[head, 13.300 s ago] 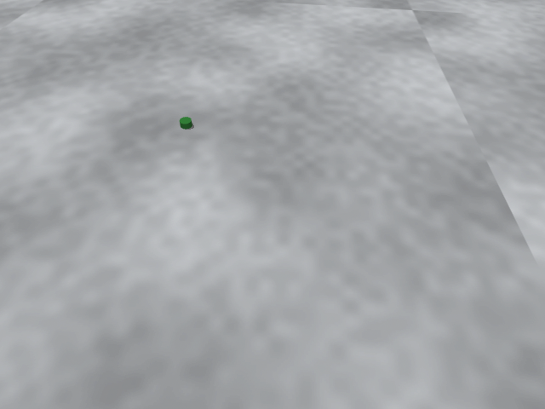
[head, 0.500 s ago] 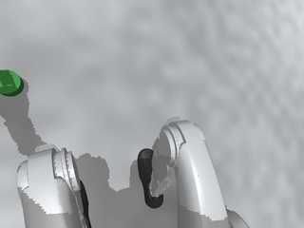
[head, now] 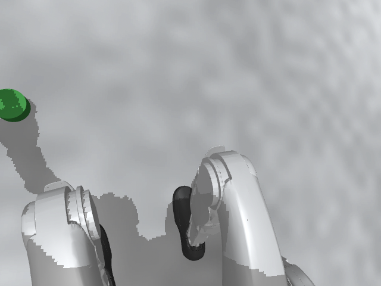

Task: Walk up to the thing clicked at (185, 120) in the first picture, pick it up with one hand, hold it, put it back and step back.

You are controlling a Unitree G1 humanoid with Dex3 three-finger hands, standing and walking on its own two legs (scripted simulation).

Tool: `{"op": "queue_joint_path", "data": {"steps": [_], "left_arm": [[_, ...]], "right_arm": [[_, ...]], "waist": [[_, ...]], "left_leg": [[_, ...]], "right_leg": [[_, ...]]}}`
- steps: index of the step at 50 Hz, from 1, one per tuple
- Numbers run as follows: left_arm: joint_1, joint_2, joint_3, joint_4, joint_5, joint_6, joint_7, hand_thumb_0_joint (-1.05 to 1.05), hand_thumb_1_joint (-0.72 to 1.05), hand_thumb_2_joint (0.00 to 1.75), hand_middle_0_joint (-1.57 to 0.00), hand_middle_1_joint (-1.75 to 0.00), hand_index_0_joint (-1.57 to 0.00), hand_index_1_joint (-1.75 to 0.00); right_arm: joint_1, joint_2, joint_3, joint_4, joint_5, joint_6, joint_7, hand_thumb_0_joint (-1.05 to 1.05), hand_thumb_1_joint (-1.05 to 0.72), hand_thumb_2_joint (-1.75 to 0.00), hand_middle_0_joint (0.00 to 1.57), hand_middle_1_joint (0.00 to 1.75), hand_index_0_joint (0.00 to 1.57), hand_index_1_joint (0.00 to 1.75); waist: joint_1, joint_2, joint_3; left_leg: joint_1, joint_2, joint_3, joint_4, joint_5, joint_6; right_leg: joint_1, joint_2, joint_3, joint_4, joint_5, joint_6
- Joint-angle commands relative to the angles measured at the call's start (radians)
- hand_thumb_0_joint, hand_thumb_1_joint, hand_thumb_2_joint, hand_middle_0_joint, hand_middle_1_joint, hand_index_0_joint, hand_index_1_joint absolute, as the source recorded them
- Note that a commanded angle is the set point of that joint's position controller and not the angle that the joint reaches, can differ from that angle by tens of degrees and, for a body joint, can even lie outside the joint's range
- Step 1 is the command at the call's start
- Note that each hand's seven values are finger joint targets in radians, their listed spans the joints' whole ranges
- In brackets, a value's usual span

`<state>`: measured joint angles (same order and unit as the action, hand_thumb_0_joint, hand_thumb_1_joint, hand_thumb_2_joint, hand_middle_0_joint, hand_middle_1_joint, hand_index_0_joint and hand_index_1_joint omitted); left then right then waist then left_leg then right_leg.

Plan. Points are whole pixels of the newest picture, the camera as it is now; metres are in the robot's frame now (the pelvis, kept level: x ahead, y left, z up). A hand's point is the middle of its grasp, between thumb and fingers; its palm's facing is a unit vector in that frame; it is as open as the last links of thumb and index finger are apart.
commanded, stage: rise first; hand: left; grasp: from above
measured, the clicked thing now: (11, 105) +0.50 +0.28 -0.30
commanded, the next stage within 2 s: approach in 0.38 s
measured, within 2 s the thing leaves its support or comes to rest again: neither
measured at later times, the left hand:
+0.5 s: hand out of the picture +0.46 +0.33 -0.18, palm faces -0.46 -0.10 -0.88, open 12.3 cm
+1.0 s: hand out of the picture +0.52 +0.27 -0.18, palm faces -0.43 -0.07 -0.90, open 13.2 cm
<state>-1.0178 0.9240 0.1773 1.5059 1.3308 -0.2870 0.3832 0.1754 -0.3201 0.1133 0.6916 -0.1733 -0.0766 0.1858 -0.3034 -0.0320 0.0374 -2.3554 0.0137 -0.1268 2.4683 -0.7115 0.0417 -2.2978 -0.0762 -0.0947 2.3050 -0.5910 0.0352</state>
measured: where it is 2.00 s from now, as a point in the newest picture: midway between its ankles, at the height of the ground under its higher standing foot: (148, 255)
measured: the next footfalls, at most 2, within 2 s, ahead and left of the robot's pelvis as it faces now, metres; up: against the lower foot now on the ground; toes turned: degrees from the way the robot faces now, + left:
none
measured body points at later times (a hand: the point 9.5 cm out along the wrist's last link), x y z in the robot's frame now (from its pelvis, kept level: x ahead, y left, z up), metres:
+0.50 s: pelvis +0.00 +0.00 +0.00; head +0.26 +0.09 +0.36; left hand +0.48 +0.34 -0.13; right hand +0.04 -0.28 -0.08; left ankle +0.07 +0.11 -0.28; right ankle +0.12 -0.13 -0.28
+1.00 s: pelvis +0.00 +0.00 +0.00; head +0.27 +0.07 +0.36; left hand +0.54 +0.27 -0.13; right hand +0.01 -0.27 -0.07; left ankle +0.07 +0.11 -0.28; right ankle +0.12 -0.13 -0.28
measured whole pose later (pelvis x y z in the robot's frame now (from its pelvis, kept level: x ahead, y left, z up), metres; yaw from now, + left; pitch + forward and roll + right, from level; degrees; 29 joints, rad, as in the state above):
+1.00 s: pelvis +0.00 +0.00 +0.00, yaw +0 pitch +35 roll -11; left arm -1.15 0.86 0.13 1.58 1.32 -0.14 0.40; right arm 0.22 -0.32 0.17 0.64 -0.16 -0.09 0.20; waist -0.39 0.00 0.04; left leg -2.36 0.02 -0.13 2.46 -0.72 0.04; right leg -2.31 -0.07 -0.10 2.30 -0.59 0.03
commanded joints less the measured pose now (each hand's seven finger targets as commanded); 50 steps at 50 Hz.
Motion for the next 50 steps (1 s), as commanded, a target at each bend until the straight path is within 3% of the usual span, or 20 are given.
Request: {"op": "queue_joint_path", "data": {"steps": [1, 11, 13, 14, 16, 20, 24, 25, 27, 30, 35, 38, 39, 41, 42, 45, 46, 47, 49, 50], "left_arm": [[-0.258, 0.240, 0.008, -0.151, -0.019, -0.006, 0.031, 0.00, -0.27, 0.79, -0.37, -0.72, -0.34, -0.75], [-0.288, 0.233, 0.003, -0.139, -0.003, -0.008, 0.050, 0.00, -0.26, 0.79, -0.39, -0.68, -0.36, -0.72], [-0.266, 0.251, 0.017, -0.136, -0.007, -0.006, 0.056, 0.00, -0.25, 0.78, -0.40, -0.67, -0.37, -0.71], [-0.284, 0.223, -0.004, -0.127, -0.005, -0.003, 0.052, 0.00, -0.24, 0.78, -0.41, -0.67, -0.37, -0.71], [-0.264, 0.288, 0.044, -0.121, 0.001, -0.001, 0.062, 0.00, -0.24, 0.78, -0.41, -0.66, -0.37, -0.70], [-0.287, 0.234, 0.022, -0.068, -0.005, 0.003, 0.048, 0.00, -0.25, 0.78, -0.40, -0.68, -0.36, -0.71], [-0.306, 0.277, 0.028, -0.106, -0.001, -0.004, 0.040, 0.00, -0.27, 0.83, -0.43, -0.65, -0.36, -0.72], [-0.306, 0.275, 0.025, -0.126, -0.003, -0.007, 0.040, 0.00, -0.26, 0.79, -0.36, -0.70, -0.33, -0.73], [-0.339, 0.215, -0.007, -0.111, -0.008, -0.008, 0.037, 0.00, -0.28, 0.80, -0.31, -0.77, -0.30, -0.78], [-0.418, 0.168, -0.063, -0.143, -0.013, -0.014, 0.036, 0.00, -0.32, 0.83, -0.28, -0.80, -0.27, -0.81], [-0.526, 0.163, -0.084, -0.155, 0.008, 0.006, 0.066, 0.00, -0.33, 0.85, -0.28, -0.80, -0.27, -0.82], [-0.511, 0.177, -0.071, -0.103, 0.031, 0.049, 0.085, 0.00, -0.35, 0.87, -0.27, -0.79, -0.26, -0.81], [-0.472, 0.182, -0.069, -0.112, 0.032, 0.064, 0.091, 0.00, -0.35, 0.87, -0.27, -0.79, -0.25, -0.81], [-0.439, 0.155, -0.079, -0.036, 0.027, 0.105, 0.092, 0.00, -0.37, 0.88, -0.26, -0.79, -0.24, -0.82], [-0.439, 0.143, -0.084, -0.010, 0.019, 0.121, 0.088, 0.00, -0.38, 0.89, -0.25, -0.81, -0.23, -0.83], [-0.380, 0.228, -0.031, -0.012, -0.007, 0.160, 0.073, 0.00, -0.41, 0.91, -0.23, -0.83, -0.21, -0.85], [-0.352, 0.194, -0.049, 0.011, -0.015, 0.169, 0.057, 0.00, -0.42, 0.91, -0.22, -0.84, -0.20, -0.86], [-0.336, 0.198, -0.044, -0.003, -0.025, 0.170, 0.049, 0.00, -0.43, 0.92, -0.21, -0.86, -0.19, -0.88], [-0.300, 0.262, 0.004, -0.040, -0.047, 0.169, 0.027, 0.00, -0.45, 0.94, -0.19, -0.87, -0.17, -0.89], [-0.336, 0.246, -0.015, -0.087, -0.058, 0.157, 0.018, 0.00, -0.45, 0.94, -0.18, -0.88, -0.17, -0.90]], "right_arm": [[0.238, -0.272, -0.098, 0.013, -0.002, 0.005, -0.009, 0.00, -0.90, -0.90, 0.20, 0.30, 0.20, 0.30], [0.229, -0.278, -0.097, 0.008, 0.005, 0.002, -0.010, 0.00, -0.90, -0.90, 0.20, 0.30, 0.20, 0.30], [0.221, -0.277, -0.100, 0.005, 0.007, 0.001, -0.011, 0.00, -0.90, -0.90, 0.20, 0.30, 0.20, 0.30], [0.219, -0.275, -0.095, -0.005, 0.006, -0.003, -0.008, 0.00, -0.90, -0.90, 0.20, 0.30, 0.20, 0.30], [0.229, -0.277, -0.095, 0.007, 0.001, 0.003, -0.012, 0.00, -0.90, -0.90, 0.20, 0.30, 0.20, 0.30], [0.232, -0.277, -0.090, 0.010, -0.003, -0.002, -0.011, 0.00, -0.90, -0.90, 0.20, 0.30, 0.20, 0.30], [0.239, -0.279, -0.086, 0.011, -0.002, -0.005, -0.012, 0.00, -0.90, -0.90, 0.20, 0.30, 0.20, 0.30], [0.234, -0.283, -0.088, 0.005, -0.001, -0.004, -0.013, 0.00, -0.89, -0.89, 0.20, 0.30, 0.20, 0.30], [0.237, -0.282, -0.088, 0.010, -0.003, -0.005, -0.012, 0.00, -0.89, -0.89, 0.20, 0.30, 0.20, 0.30], [0.231, -0.287, -0.084, 0.002, -0.001, -0.008, -0.016, 0.00, -0.89, -0.89, 0.20, 0.30, 0.20, 0.30], [0.255, -0.281, -0.069, 0.024, -0.014, -0.020, -0.016, 0.00, -0.89, -0.89, 0.20, 0.30, 0.20, 0.30], [0.270, -0.288, -0.068, 0.019, -0.016, -0.023, -0.011, 0.00, -0.89, -0.89, 0.20, 0.30, 0.20, 0.30], [0.271, -0.286, -0.066, 0.015, -0.009, -0.022, -0.009, 0.00, -0.89, -0.89, 0.20, 0.30, 0.20, 0.30], [0.262, -0.282, -0.061, 0.001, -0.007, -0.021, -0.002, 0.00, -0.89, -0.89, 0.20, 0.30, 0.20, 0.30], [0.275, -0.282, -0.054, -0.003, -0.005, -0.022, 0.003, 0.00, -0.89, -0.89, 0.20, 0.30, 0.20, 0.30], [0.256, -0.295, -0.047, -0.044, 0.011, -0.019, 0.003, 0.00, -0.89, -0.89, 0.20, 0.30, 0.20, 0.30], [0.249, -0.285, -0.039, -0.054, 0.012, -0.019, 0.007, 0.00, -0.89, -0.89, 0.20, 0.30, 0.20, 0.30], [0.244, -0.287, -0.039, -0.053, 0.016, -0.018, 0.008, 0.00, -0.89, -0.89, 0.20, 0.30, 0.20, 0.30], [0.236, -0.300, -0.043, -0.071, 0.026, -0.020, 0.008, 0.00, -0.89, -0.89, 0.20, 0.30, 0.20, 0.30], [0.225, -0.290, -0.037, -0.083, 0.025, -0.018, 0.006, 0.00, -0.89, -0.89, 0.20, 0.30, 0.20, 0.30]], "waist": [[-0.015, 0.397, -0.709], [-0.021, 0.427, -0.674], [-0.002, 0.412, -0.684], [-0.019, 0.394, -0.673], [-0.006, 0.390, -0.693], [-0.048, 0.347, -0.648], [-0.039, 0.362, -0.649], [-0.028, 0.382, -0.673], [-0.061, 0.383, -0.654], [-0.081, 0.402, -0.652], [-0.111, 0.482, -0.674], [-0.102, 0.498, -0.688], [-0.071, 0.537, -0.717], [-0.080, 0.476, -0.715], [-0.092, 0.467, -0.690], [-0.051, 0.408, -0.704], [-0.063, 0.384, -0.683], [-0.050, 0.385, -0.691], [-0.036, 0.339, -0.685], [-0.037, 0.349, -0.717]], "left_leg": [[0.536, -0.024, 0.062, -0.281, 0.232, -0.023], [0.570, -0.026, 0.047, -0.298, 0.228, -0.030], [0.545, -0.027, 0.058, -0.297, 0.200, -0.024], [0.537, -0.029, 0.059, -0.292, 0.204, -0.023], [0.519, -0.030, 0.068, -0.285, 0.223, -0.019], [0.499, -0.029, 0.063, -0.273, 0.221, -0.014], [0.485, -0.031, 0.069, -0.267, 0.197, -0.015], [0.508, -0.030, 0.066, -0.274, 0.208, -0.018], [0.530, -0.025, 0.054, -0.265, 0.210, -0.021], [0.529, -0.025, 0.044, -0.277, 0.168, -0.023], [0.597, -0.019, 0.033, -0.277, 0.197, -0.035], [0.606, -0.021, 0.041, -0.283, 0.244, -0.039], [0.618, -0.023, 0.045, -0.302, 0.283, -0.042], [0.599, -0.023, 0.052, -0.285, 0.310, -0.036], [0.557, -0.027, 0.063, -0.277, 0.305, -0.029], [0.499, -0.030, 0.074, -0.275, 0.313, -0.014], [0.472, -0.031, 0.080, -0.274, 0.301, -0.010], [0.447, -0.031, 0.081, -0.283, 0.283, -0.009], [0.427, -0.031, 0.084, -0.281, 0.261, -0.004], [0.424, -0.031, 0.088, -0.270, 0.263, -0.004]], "right_leg": [[0.361, 0.065, -0.077, -0.176, 0.172, -0.063], [0.303, 0.060, -0.082, -0.162, 0.164, -0.065], [0.322, 0.062, -0.077, -0.175, 0.143, -0.067], [0.323, 0.061, -0.074, -0.174, 0.152, -0.066], [0.360, 0.063, -0.075, -0.175, 0.165, -0.062], [0.336, 0.065, -0.078, -0.179, 0.166, -0.061], [0.350, 0.063, -0.074, -0.182, 0.143, -0.062], [0.348, 0.062, -0.074, -0.179, 0.149, -0.061], [0.310, 0.062, -0.082, -0.173, 0.152, -0.062], [0.288, 0.062, -0.087, -0.178, 0.126, -0.064], [0.264, 0.062, -0.100, -0.151, 0.161, -0.063], [0.266, 0.063, -0.097, -0.144, 0.198, -0.068], [0.292, 0.064, -0.097, -0.143, 0.222, -0.071], [0.302, 0.068, -0.093, -0.145, 0.245, -0.072], [0.323, 0.070, -0.089, -0.151, 0.248, -0.072], [0.392, 0.069, -0.074, -0.164, 0.248, -0.067], [0.417, 0.073, -0.069, -0.169, 0.241, -0.065], [0.435, 0.072, -0.069, -0.172, 0.228, -0.064], [0.456, 0.071, -0.063, -0.180, 0.201, -0.062], [0.488, 0.074, -0.060, -0.188, 0.207, -0.063]]}}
